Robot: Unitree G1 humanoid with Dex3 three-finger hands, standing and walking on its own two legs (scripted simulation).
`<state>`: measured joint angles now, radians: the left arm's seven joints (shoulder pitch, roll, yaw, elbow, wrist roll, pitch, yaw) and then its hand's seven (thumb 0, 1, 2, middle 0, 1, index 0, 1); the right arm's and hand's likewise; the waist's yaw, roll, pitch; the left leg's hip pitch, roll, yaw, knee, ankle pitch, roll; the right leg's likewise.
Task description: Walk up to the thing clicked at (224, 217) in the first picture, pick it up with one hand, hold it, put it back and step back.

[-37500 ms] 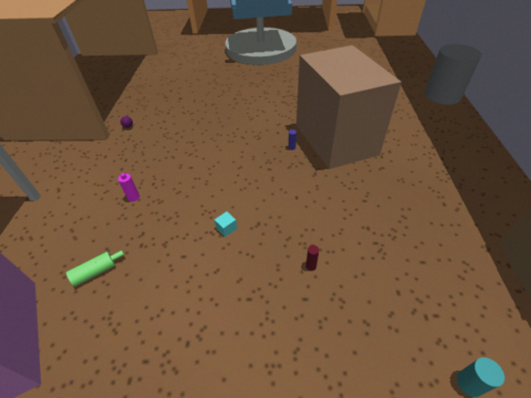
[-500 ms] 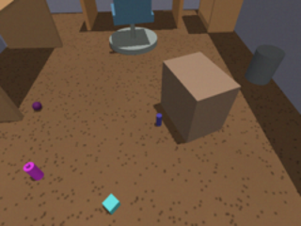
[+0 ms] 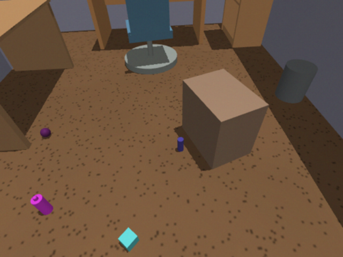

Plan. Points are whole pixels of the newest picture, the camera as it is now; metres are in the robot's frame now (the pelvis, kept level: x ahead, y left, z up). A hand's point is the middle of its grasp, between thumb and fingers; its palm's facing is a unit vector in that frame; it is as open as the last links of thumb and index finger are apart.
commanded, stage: stand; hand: left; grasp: from above
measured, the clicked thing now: (128, 239) +0.41 +0.29 -0.75
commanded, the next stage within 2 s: step back in 1.56 s
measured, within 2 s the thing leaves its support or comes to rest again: neither
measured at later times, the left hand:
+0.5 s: hand out of the picture +0.05 +0.21 -0.16, palm faces -0.03 -0.95 -0.30, open 7.4 cm
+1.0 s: hand out of the picture +0.05 +0.18 -0.17, palm faces -0.03 -0.97 -0.23, open 7.4 cm
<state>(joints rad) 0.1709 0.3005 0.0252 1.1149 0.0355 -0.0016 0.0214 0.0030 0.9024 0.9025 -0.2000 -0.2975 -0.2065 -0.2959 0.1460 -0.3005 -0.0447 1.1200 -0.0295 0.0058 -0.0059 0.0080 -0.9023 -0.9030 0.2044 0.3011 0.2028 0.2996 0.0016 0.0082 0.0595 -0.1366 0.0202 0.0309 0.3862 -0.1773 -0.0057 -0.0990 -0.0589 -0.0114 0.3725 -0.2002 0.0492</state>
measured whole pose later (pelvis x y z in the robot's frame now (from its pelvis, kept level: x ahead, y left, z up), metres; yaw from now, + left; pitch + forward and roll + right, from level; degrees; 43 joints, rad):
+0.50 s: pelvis +0.01 -0.01 +0.00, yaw -1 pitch -3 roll +0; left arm 0.17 0.27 0.01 1.15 0.02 0.00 0.01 0.00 0.90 0.90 -0.20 -0.30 -0.21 -0.30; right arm 0.15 -0.28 -0.02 1.16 -0.02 0.01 0.00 0.01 -0.90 -0.90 0.20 0.30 0.20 0.30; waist -0.01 0.01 0.06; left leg -0.14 0.04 0.04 0.36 -0.17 -0.02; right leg -0.11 -0.04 -0.01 0.36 -0.20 0.03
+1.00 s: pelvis +0.02 -0.01 +0.00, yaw -2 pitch -2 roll +0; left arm 0.19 0.19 0.01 1.16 0.02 0.01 0.02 0.00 0.90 0.90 -0.20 -0.30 -0.21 -0.30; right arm 0.18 -0.21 -0.01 1.17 -0.02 0.01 -0.02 0.01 -0.90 -0.90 0.20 0.30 0.20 0.30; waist -0.01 0.01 0.04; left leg -0.13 0.05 0.05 0.37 -0.20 -0.03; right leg -0.11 -0.03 0.01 0.37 -0.22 0.03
